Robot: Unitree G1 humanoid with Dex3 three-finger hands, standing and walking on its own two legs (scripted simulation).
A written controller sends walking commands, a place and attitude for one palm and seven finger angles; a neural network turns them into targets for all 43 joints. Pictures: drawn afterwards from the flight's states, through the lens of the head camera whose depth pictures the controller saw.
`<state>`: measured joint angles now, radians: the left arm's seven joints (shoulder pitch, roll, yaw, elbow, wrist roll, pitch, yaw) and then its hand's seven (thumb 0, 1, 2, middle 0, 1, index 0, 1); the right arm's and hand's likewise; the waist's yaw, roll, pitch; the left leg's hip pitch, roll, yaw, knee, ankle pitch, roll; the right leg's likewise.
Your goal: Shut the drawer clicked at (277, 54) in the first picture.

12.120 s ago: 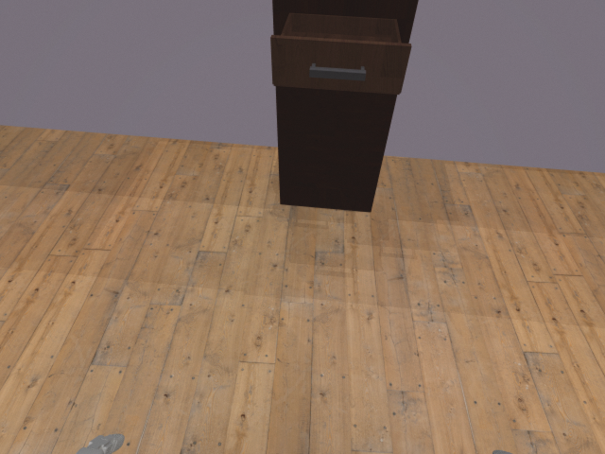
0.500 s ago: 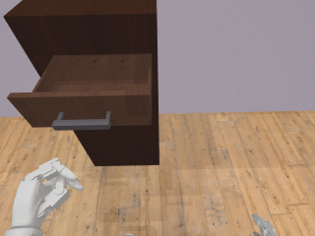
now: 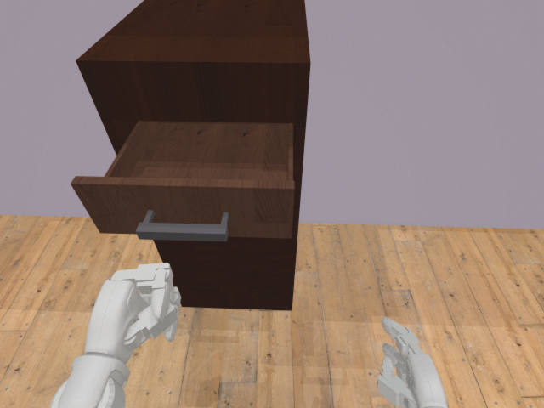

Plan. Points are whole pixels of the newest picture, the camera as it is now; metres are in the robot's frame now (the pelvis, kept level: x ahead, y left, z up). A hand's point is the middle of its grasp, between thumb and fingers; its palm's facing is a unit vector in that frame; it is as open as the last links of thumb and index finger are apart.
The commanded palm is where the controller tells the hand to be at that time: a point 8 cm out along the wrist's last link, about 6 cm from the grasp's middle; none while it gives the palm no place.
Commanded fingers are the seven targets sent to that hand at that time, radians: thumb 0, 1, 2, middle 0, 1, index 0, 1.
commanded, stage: raise the hand and make a fist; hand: left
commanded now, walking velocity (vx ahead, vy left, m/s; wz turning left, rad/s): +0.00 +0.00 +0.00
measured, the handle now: (185, 223) +0.41 +0.20 +0.03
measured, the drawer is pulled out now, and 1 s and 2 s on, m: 0.20 0.20 0.20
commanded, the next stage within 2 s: bring the fist close to the handle in 0.42 s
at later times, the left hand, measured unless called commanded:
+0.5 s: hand (172, 298) +0.21 +0.14 +0.13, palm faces +0.08 -1.00 -0.05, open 3.3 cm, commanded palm +0.18 +0.20 +0.13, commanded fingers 0.00 0.90 0.90 -1.40 -1.60 -1.40 -1.60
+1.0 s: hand (195, 287) +0.26 +0.14 +0.07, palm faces +0.03 -1.00 -0.02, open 3.3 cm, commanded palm +0.24 +0.20 +0.08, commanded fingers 0.00 0.90 0.90 -1.40 -1.60 -1.40 -1.60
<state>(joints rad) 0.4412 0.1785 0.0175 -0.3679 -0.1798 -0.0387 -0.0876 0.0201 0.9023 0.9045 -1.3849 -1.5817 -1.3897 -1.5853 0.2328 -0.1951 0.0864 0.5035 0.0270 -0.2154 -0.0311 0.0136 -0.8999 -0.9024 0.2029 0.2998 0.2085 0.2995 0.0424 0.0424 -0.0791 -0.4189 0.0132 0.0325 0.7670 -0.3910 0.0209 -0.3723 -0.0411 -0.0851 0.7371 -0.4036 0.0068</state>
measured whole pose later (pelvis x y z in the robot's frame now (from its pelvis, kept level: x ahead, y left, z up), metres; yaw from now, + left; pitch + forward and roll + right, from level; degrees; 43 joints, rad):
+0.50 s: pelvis -0.01 -0.02 +0.01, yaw +0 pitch +1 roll +0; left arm 0.37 0.19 0.11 -0.28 -0.23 -0.10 -0.10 0.02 0.90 0.90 -1.40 -1.60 -1.40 -1.60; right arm 0.26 -0.25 0.05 0.58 0.03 -0.24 -0.05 0.02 -0.90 -0.90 0.20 0.30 0.20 0.30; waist 0.02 0.05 -0.06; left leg -0.37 0.03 0.02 0.70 -0.35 -0.01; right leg -0.33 -0.02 -0.10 0.69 -0.38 -0.02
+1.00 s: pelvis +0.00 -0.03 +0.00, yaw -1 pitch +5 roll +0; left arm 0.17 0.18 0.13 0.07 -0.21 -0.21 -0.14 0.02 0.90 0.90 -1.40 -1.60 -1.40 -1.60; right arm 0.24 -0.24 0.03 0.61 0.02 -0.22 -0.05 0.01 -0.90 -0.90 0.20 0.30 0.21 0.30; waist 0.00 0.03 -0.04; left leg -0.46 0.03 0.03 0.74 -0.36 -0.01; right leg -0.43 -0.02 -0.08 0.75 -0.40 -0.03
